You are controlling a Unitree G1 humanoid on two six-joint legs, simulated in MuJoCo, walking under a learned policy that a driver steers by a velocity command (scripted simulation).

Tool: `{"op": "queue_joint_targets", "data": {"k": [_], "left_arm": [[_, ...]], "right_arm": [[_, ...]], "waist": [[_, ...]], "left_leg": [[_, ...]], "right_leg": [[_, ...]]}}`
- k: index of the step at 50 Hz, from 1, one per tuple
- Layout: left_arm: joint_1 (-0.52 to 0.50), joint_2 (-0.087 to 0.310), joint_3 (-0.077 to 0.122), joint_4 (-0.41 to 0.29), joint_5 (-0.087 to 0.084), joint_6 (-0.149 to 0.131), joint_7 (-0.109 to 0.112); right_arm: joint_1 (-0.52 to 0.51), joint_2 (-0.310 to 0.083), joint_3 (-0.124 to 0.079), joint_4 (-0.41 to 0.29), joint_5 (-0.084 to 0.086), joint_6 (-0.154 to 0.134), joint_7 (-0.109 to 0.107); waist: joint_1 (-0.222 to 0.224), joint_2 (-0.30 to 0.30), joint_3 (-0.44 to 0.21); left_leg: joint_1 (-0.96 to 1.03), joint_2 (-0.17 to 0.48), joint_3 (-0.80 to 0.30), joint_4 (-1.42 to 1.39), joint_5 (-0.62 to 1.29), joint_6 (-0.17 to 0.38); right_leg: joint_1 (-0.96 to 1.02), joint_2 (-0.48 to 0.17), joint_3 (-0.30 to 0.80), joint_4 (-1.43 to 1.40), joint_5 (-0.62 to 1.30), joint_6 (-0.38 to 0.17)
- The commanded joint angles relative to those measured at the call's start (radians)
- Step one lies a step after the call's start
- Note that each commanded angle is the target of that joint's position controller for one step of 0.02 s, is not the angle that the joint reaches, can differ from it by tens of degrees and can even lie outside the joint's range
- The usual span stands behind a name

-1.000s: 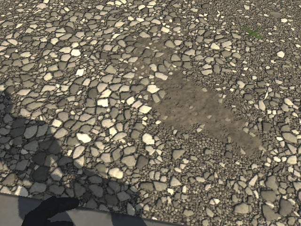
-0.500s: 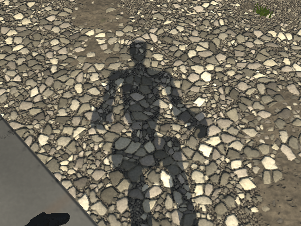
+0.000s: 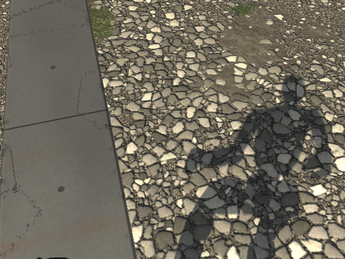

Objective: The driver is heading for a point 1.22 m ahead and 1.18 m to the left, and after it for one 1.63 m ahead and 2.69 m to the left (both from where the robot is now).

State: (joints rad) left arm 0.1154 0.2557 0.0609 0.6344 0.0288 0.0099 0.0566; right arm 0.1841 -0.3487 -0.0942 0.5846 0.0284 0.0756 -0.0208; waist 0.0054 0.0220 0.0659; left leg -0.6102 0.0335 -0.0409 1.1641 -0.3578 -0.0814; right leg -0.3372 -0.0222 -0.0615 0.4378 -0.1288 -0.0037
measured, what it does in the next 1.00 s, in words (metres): steps to the left, turning left: left foot, then right foot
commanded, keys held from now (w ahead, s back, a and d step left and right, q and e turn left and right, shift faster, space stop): q+shift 0.52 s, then w+q+shift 0.16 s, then w+shift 0.32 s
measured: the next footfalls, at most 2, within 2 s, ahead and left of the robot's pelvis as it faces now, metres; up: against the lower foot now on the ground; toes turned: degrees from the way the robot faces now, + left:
left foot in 0.18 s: +0.03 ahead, +0.14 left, +0.00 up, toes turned +14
right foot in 0.60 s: +0.15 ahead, -0.03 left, +0.00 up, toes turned +44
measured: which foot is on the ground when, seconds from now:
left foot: up 0.00-0.16, down 0.18-0.60, up 0.62-1.00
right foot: down 0.00-0.18, up 0.20-0.58, down 0.60-1.00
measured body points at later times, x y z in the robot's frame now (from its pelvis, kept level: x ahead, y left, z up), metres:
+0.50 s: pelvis +0.01 +0.04 +0.00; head +0.04 +0.09 +0.45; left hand +0.07 +0.37 -0.09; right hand +0.30 -0.15 -0.06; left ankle -0.01 +0.13 -0.74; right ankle +0.13 -0.08 -0.69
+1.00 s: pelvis +0.11 +0.16 +0.00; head +0.14 +0.17 +0.45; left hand -0.14 +0.32 -0.11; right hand +0.43 +0.16 -0.09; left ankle +0.07 +0.32 -0.71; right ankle +0.12 -0.06 -0.74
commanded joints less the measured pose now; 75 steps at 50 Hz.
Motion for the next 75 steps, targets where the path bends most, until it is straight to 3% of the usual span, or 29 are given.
{"op": "queue_joint_targets", "data": {"k": [1,8,9,10,11,12,15,21,26,29,30,31,32,34,37,38,42,49,51,52,53,54,55,57,59,65,71,74,75], "left_arm": [[-0.024,0.187,0.062,-0.05,-0.006,-0.006,-0.002],[-0.027,0.175,0.076,0.001,-0.047,-0.012,-0.032],[0.011,0.13,0.068,0.018,-0.042,-0.006,-0.037],[0.013,0.076,0.049,-0.043,0.002,-0.003,-0.045],[-0.14,0.106,0.055,-0.093,0.002,-0.019,-0.033],[-0.18,0.14,0.064,-0.1,-0.022,-0.025,-0.023],[-0.087,0.156,0.079,-0.048,-0.005,-0.023,-0.006],[-0.108,0.089,0.051,-0.047,-0.021,-0.03,-0.032],[-0.104,0.113,0.05,-0.045,-0.032,-0.043,-0.05],[-0.002,0.134,0.067,-0.015,-0.062,-0.056,-0.062],[0.073,0.163,0.083,0.004,-0.067,-0.058,-0.058],[0.181,0.228,0.095,0.011,-0.046,-0.058,-0.049],[0.167,0.281,0.103,0.011,-0.003,-0.078,-0.062],[0.046,0.191,0.08,-0.026,-0.026,-0.093,-0.042],[0.13,0.163,0.054,0.002,-0.034,-0.096,-0.035],[0.192,0.183,0.048,0.041,0.026,-0.078,-0.054],[0.213,0.198,0.051,0.065,0.005,-0.092,-0.076],[0.347,0.216,0.045,0.153,-0.005,-0.084,-0.064],[0.367,0.242,0.043,0.185,-0.012,-0.075,-0.062],[0.346,0.241,0.037,0.193,-0.018,-0.075,-0.063],[0.321,0.216,0.023,0.171,-0.014,-0.081,-0.064],[0.285,0.056,-0.018,0.073,-0.021,-0.094,-0.085],[0.166,0.149,0.005,0.049,-0.011,-0.102,-0.079],[0.129,0.153,0.002,0.047,-0.013,-0.104,-0.089],[0.186,0.123,-0.009,0.08,0.015,-0.078,-0.105],[-0.057,0.093,-0.034,-0.015,0.007,-0.052,-0.122],[-0.12,0.095,-0.049,-0.027,-0.002,-0.06,-0.121],[0.318,0.196,-0.002,0.097,0.001,-0.051,-0.074],[0.505,0.272,0.027,0.142,0.012,-0.047,-0.05]], "right_arm": [[-0.043,-0.042,-0.007,-0.093,-0.003,-0.017,0.009],[0.086,-0.065,-0.045,-0.029,0.001,0.005,0.027],[0.164,-0.125,-0.07,-0.006,-0.005,0.003,0.015],[0.177,-0.271,-0.094,-0.036,-0.005,-0.009,-0.001],[0.148,-0.263,-0.091,-0.063,-0.054,-0.041,0.011],[0.099,-0.232,-0.08,-0.061,-0.06,-0.064,0.015],[-0.049,-0.135,-0.045,-0.08,-0.008,-0.058,-0.012],[-0.018,-0.132,-0.044,-0.072,-0.007,-0.044,-0.033],[-0.037,-0.149,-0.051,-0.087,-0.005,-0.032,-0.02],[-0.068,-0.127,-0.036,-0.096,0.011,-0.034,-0.007],[-0.054,-0.092,-0.022,-0.095,0.008,-0.039,-0.006],[-0.013,-0.011,0.002,-0.096,0.004,-0.044,-0.005],[-0.061,-0.03,0.003,-0.155,0.019,-0.068,0.0],[-0.07,-0.142,-0.026,-0.122,-0.007,-0.08,0.004],[-0.034,-0.064,-0.004,-0.093,-0.018,-0.092,0.013],[-0.109,-0.048,0.013,-0.104,-0.126,-0.072,0.072],[-0.047,-0.042,0.014,-0.06,-0.075,-0.068,0.108],[-0.247,-0.023,0.048,-0.092,-0.078,-0.086,0.125],[-0.144,-0.038,0.04,-0.064,-0.084,-0.095,0.104],[0.066,-0.054,0.025,0.005,-0.084,-0.108,0.087],[0.312,-0.111,0.001,0.082,-0.093,-0.119,0.071],[0.411,-0.272,-0.028,0.091,-0.093,-0.126,0.048],[0.399,-0.252,-0.024,0.077,-0.07,-0.134,0.037],[0.282,-0.148,0.004,0.114,-0.075,-0.136,0.029],[0.185,-0.067,0.034,0.113,-0.062,-0.144,0.029],[0.229,-0.04,0.043,0.18,-0.042,-0.183,0.037],[0.29,-0.125,0.033,0.268,-0.033,-0.202,0.025],[0.238,-0.193,0.013,0.289,-0.077,-0.16,0.001],[0.235,-0.134,0.027,0.28,-0.083,-0.16,0.0]], "waist": [[0.022,-0.182,-0.183],[-0.045,-0.163,-0.189],[-0.065,-0.002,-0.15],[-0.001,0.346,-0.116],[-0.092,0.27,-0.212],[-0.068,0.18,-0.164],[0.019,0.116,-0.15],[0.002,0.119,-0.178],[-0.014,0.167,-0.183],[0.034,0.15,-0.185],[0.067,0.085,-0.182],[0.079,-0.099,-0.234],[0.045,-0.279,-0.118],[0.019,-0.206,-0.031],[0.032,-0.127,-0.029],[0.047,0.01,0.013],[0.025,-0.148,0.007],[0.097,-0.208,0.065],[0.032,-0.213,0.024],[-0.09,-0.152,-0.076],[-0.205,-0.062,-0.253],[-0.199,0.29,-0.372],[-0.227,0.181,-0.373],[-0.117,0.022,-0.136],[-0.024,0.06,-0.047],[-0.005,0.045,0.117],[0.016,0.023,0.038],[0.24,0.069,-0.229],[0.294,0.008,-0.334]], "left_leg": [[0.015,0.052,0.032,-0.132,0.007,0.002],[0.393,-0.023,0.129,-0.609,0.114,0.125],[0.539,0.035,-0.031,-0.75,0.26,0.192],[0.663,0.294,-0.463,-0.749,0.603,0.346],[0.563,0.333,-0.575,-0.83,0.482,0.46],[0.536,0.28,-0.498,-0.86,0.348,0.409],[0.44,0.172,-0.347,-0.814,0.357,0.292],[0.438,0.089,-0.384,-0.755,0.374,0.271],[0.422,0.076,-0.52,-0.717,0.397,0.275],[0.229,0.008,-0.564,-0.749,-0.211,0.259],[0.064,-0.045,-0.511,-0.636,-0.368,0.221],[-0.108,-0.154,-0.306,-0.341,-0.391,0.162],[-0.312,-0.136,-0.225,-0.163,-0.207,0.146],[-0.334,-0.012,-0.133,-0.013,-0.026,0.101],[-0.295,0.017,-0.064,0.13,0.085,0.082],[-0.245,-0.044,-0.09,0.118,0.159,0.09],[-0.227,-0.07,-0.115,0.007,0.24,0.078],[0.031,-0.008,0.11,-0.512,0.096,0.134],[0.222,-0.083,0.176,-0.591,-0.009,0.184],[0.476,-0.124,0.181,-0.657,0.057,0.209],[0.831,-0.049,0.069,-0.631,-0.029,0.221],[1.08,0.297,-0.508,-0.8,-0.527,0.297],[1.003,0.327,-0.775,-0.953,-0.564,0.294],[0.789,0.252,-0.465,-0.9,-0.241,0.275],[0.583,0.155,-0.301,-0.969,-0.115,0.248],[0.469,0.087,-0.096,-1.131,0.235,0.287],[0.642,0.124,0.041,-1.112,1.081,0.246],[0.648,0.143,0.067,-0.484,1.38,0.209],[0.452,0.078,0.065,-0.099,1.072,0.205]], "right_leg": [[0.208,-0.267,0.148,-0.147,0.122,-0.207],[0.099,-0.272,-0.036,0.022,-0.028,-0.075],[-0.077,-0.192,-0.115,0.235,-0.161,0.008],[-0.438,-0.042,-0.137,0.594,-0.55,0.106],[-0.49,0.011,0.094,0.729,-0.537,0.087],[-0.495,0.001,0.134,0.753,-0.431,0.052],[-0.404,-0.004,0.147,0.704,-0.215,0.048],[-0.293,0.09,0.16,0.454,-0.135,0.076],[-0.157,0.117,0.194,0.252,-0.186,0.064],[0.139,0.092,0.17,0.031,-0.127,0.029],[0.322,0.007,0.219,-0.027,-0.174,-0.004],[0.485,-0.219,0.479,-0.107,-0.476,-0.085],[0.4,-0.374,0.828,-0.262,-0.734,-0.187],[0.303,-0.327,0.658,-0.272,-0.675,-0.161],[0.242,-0.228,0.448,-0.274,-0.553,-0.116],[0.117,-0.22,0.393,-0.305,-0.558,-0.115],[0.165,-0.208,0.262,-0.336,-0.447,-0.115],[0.234,-0.247,0.078,-0.386,-0.225,-0.124],[0.254,-0.269,0.039,-0.227,0.264,-0.141],[0.207,-0.232,-0.044,0.043,0.587,-0.129],[0.002,-0.177,-0.076,0.382,0.477,-0.114],[-0.388,-0.014,-0.039,0.766,-0.274,-0.069],[-0.506,0.033,0.14,0.897,-0.355,-0.093],[-0.543,-0.082,0.111,0.872,-0.172,-0.1],[-0.43,-0.128,0.101,0.777,-0.123,-0.065],[-0.489,-0.124,0.032,0.509,0.06,-0.02],[-0.134,0.03,-0.091,0.203,0.187,-0.117],[0.325,0.112,-0.077,0.192,-0.037,-0.154],[0.574,-0.041,0.094,0.224,-0.268,-0.18]]}}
